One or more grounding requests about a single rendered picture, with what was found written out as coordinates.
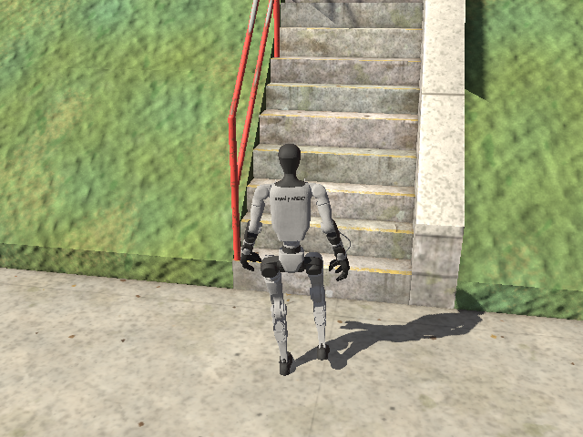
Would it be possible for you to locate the robot foot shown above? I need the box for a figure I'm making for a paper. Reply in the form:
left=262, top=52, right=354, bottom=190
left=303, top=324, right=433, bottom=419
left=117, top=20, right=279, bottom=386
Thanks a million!
left=279, top=351, right=292, bottom=376
left=317, top=344, right=330, bottom=361

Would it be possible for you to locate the right robot forearm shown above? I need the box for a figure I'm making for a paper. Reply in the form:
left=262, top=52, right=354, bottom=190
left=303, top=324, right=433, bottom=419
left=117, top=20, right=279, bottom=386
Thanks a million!
left=326, top=220, right=347, bottom=260

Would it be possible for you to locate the left robot forearm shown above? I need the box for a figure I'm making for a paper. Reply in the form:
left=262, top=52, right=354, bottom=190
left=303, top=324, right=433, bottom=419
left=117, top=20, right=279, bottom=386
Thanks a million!
left=241, top=220, right=258, bottom=255

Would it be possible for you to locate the robot left upper arm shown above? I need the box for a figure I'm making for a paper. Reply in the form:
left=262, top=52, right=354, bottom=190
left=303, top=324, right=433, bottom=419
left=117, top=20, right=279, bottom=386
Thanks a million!
left=248, top=184, right=271, bottom=234

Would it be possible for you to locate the right robot foot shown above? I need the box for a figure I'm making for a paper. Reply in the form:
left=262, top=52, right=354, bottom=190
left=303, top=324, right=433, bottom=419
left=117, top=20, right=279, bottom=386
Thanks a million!
left=317, top=344, right=330, bottom=361

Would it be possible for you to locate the left robot hand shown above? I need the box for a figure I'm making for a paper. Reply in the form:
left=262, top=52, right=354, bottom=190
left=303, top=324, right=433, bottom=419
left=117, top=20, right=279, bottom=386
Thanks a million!
left=240, top=252, right=261, bottom=271

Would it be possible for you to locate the robot right upper arm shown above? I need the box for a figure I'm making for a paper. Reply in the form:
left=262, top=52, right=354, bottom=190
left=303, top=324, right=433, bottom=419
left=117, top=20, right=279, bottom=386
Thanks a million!
left=309, top=183, right=335, bottom=234

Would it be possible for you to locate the right robot hand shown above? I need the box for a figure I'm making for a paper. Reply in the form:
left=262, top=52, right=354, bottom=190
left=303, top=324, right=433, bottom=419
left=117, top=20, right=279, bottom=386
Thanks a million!
left=329, top=257, right=350, bottom=281

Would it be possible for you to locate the left robot foot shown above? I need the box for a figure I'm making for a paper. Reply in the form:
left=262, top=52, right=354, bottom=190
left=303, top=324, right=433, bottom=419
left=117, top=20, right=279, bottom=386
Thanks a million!
left=279, top=351, right=292, bottom=376

